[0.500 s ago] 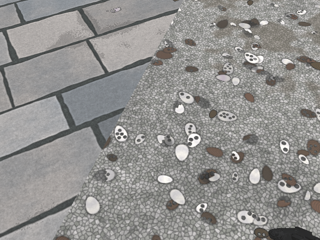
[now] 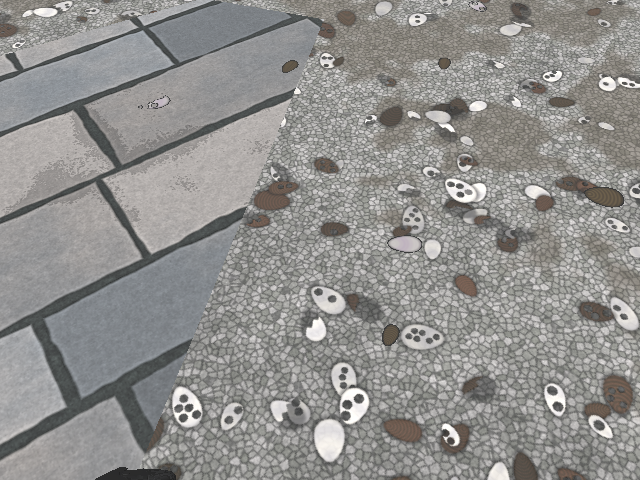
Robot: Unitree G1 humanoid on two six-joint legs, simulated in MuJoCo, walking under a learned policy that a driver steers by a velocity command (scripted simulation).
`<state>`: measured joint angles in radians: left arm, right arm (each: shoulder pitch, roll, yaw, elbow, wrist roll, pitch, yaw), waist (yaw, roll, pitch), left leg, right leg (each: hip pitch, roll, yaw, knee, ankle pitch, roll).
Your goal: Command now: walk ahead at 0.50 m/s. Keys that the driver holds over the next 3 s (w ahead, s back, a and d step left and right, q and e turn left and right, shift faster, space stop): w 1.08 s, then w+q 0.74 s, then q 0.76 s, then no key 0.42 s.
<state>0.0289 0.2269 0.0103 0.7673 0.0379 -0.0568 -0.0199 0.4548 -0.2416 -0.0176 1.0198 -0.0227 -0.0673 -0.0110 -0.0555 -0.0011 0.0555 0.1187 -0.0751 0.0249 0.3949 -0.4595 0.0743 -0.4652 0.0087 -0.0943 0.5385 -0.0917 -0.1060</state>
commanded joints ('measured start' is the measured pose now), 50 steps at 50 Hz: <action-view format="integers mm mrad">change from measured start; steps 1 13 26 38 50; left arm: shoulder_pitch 483 366 415 234 -90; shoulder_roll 312 115 140 52 54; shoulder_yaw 95 48 48 45 29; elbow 89 176 242 149 27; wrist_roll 24 -33 -16 1 -15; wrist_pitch -6 -43 -23 27 8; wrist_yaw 25 8 31 -12 -5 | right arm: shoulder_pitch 113 -284 -177 -99 61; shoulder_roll -37 -52 -108 -88 -91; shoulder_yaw -7 -16 -42 -42 -37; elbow -74 -158 -128 -32 44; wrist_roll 32 -13 -16 16 -3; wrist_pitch -14 32 -11 -43 -26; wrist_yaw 8 43 17 9 -7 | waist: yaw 152 53 -44 80 8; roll -269 -51 -37 56 66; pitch -361 30 -117 0 59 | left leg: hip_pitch -626 -748 -266 -244 -3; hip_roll -39 183 51 272 300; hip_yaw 6 -8 62 -149 -71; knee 891 528 53 -278 -211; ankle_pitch -21 358 322 484 761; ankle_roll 5 -58 63 136 122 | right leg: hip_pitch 814 333 489 -131 -162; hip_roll -442 -183 -183 -118 -65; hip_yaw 736 182 76 94 20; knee -170 -434 45 495 61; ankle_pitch -141 145 621 -94 3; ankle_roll -247 -105 -33 78 39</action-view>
